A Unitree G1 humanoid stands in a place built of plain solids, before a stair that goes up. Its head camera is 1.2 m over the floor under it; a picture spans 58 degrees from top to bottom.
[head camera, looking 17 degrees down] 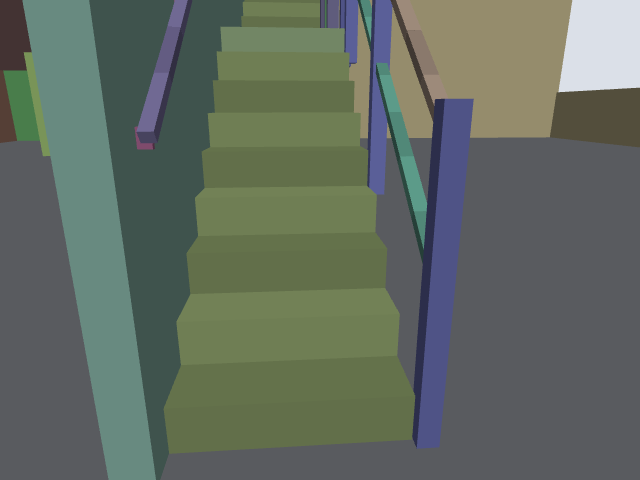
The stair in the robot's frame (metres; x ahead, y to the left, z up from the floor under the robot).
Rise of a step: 0.20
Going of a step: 0.27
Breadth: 0.90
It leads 4 degrees to the left of straight ahead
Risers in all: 9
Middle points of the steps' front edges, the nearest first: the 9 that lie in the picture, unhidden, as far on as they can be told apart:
1.31 0.10 0.20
1.58 0.12 0.39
1.85 0.14 0.59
2.11 0.16 0.78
2.38 0.18 0.98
2.65 0.20 1.17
2.92 0.22 1.37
3.18 0.25 1.56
3.45 0.27 1.76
